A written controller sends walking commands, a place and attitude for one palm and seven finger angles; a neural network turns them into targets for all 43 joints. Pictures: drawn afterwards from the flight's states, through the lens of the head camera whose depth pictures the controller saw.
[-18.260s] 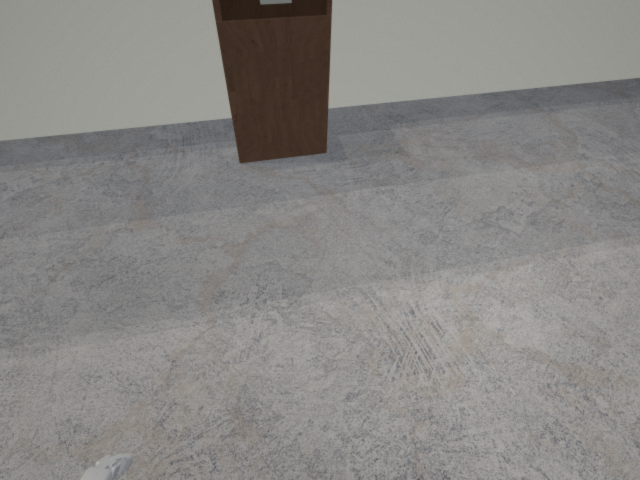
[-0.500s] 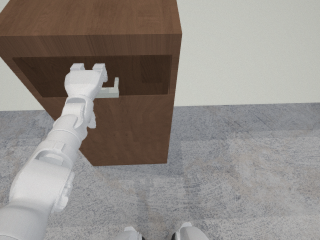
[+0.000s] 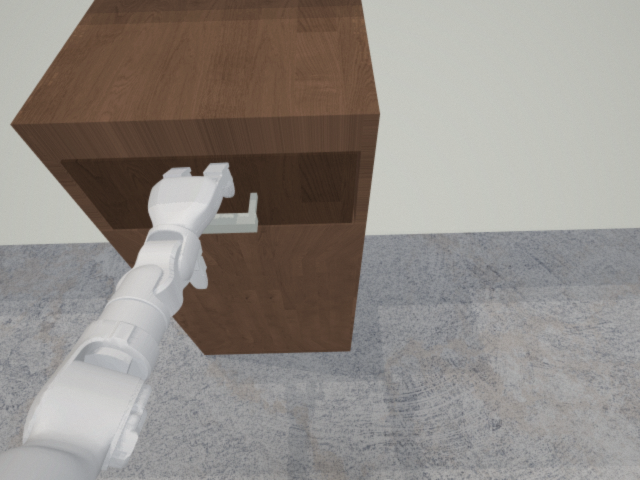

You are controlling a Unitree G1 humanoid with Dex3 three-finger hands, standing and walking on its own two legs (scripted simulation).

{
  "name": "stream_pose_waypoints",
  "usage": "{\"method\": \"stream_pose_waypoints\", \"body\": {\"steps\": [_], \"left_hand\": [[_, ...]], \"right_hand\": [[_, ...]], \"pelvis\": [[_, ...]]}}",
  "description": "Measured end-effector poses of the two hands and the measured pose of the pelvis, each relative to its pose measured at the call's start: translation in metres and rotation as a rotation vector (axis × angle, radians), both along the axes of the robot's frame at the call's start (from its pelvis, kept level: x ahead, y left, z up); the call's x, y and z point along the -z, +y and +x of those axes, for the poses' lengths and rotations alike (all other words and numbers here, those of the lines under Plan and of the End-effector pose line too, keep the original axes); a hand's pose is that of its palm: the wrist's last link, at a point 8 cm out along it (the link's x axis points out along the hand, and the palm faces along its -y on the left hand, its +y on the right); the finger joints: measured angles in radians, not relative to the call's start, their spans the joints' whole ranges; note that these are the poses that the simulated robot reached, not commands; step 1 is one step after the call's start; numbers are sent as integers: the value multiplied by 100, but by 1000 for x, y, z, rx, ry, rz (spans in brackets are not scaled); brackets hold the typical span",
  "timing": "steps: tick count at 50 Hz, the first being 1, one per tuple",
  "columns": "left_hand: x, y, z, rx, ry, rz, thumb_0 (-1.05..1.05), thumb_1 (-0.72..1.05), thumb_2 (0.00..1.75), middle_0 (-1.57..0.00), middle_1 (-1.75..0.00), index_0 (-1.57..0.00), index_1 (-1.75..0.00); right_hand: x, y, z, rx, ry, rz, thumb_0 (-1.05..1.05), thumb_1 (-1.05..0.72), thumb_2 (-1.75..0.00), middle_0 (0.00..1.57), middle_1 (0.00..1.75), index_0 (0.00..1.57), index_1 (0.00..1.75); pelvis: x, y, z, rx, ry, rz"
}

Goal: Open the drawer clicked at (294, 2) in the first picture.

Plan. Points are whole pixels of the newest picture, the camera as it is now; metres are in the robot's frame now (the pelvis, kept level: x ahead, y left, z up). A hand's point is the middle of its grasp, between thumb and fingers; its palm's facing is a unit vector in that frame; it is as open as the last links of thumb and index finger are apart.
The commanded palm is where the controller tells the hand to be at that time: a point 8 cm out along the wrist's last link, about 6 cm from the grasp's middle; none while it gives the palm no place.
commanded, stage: lift the fingers back up to retry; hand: left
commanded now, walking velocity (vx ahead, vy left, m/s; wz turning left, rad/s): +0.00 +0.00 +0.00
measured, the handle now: (218, 212) +0.49 +0.15 +0.01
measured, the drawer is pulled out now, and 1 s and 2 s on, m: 0.00 0.00 0.00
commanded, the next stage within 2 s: re-aim the fingers above the handle in 0.20 s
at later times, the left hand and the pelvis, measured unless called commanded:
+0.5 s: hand (197, 220) +0.45 +0.17 +0.04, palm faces -0.06 -0.04 -1.00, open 13.5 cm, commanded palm +0.44 +0.18 +0.12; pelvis +0.02 -0.02 +0.01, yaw +1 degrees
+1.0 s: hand (206, 218) +0.44 +0.15 +0.06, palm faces -0.05 -0.03 -1.00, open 13.8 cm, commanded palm +0.42 +0.16 +0.12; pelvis +0.01 -0.03 +0.01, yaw +1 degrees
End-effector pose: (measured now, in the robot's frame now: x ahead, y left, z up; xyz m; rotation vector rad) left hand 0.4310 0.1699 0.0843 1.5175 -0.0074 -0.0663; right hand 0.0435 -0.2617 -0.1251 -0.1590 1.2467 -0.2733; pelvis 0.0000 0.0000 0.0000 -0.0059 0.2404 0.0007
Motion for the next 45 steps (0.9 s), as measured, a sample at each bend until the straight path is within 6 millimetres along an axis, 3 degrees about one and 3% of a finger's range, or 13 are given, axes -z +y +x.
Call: {"method": "stream_pose_waypoints", "body": {"steps": [12,19,25,40,45], "left_hand": [[-10,0,0,-10,8,5,0,-49,30,-45,-123,-40,-121],[-13,0,0,-23,20,7,0,-49,30,-43,-122,-39,-121],[-15,0,0,-25,26,14,0,-49,30,-41,-122,-39,-121],[-43,-8,-5,-46,-27,12,0,-49,30,-34,-121,-35,-120],[-41,-15,-10,-28,-4,16,0,-49,30,-33,-120,-33,-120]], "right_hand": [[-6,-2,61,-56,-70,23,1,-90,-90,21,30,20,30],[-7,-7,79,-81,-89,27,1,-90,-90,21,30,20,30],[-7,-15,78,-78,-84,20,1,-90,-90,21,30,20,30],[-5,-25,52,-47,-55,38,1,-90,-90,21,30,20,30],[-7,-25,50,-45,-72,38,1,-90,-90,21,30,20,30]], "pelvis": [[-7,-7,19,-10,-27,8],[-8,-15,22,-17,-34,13],[-8,-21,22,-18,-35,17],[-10,-27,16,-11,-57,23],[-11,-27,12,-6,-69,24]]}}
